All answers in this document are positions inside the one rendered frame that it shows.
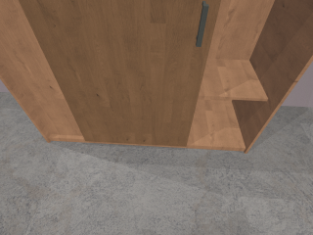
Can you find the handle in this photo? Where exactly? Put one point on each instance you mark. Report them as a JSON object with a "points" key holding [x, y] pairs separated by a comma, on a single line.
{"points": [[204, 12]]}

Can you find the wardrobe door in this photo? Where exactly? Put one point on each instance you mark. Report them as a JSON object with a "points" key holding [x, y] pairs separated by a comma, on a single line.
{"points": [[130, 70], [24, 60]]}

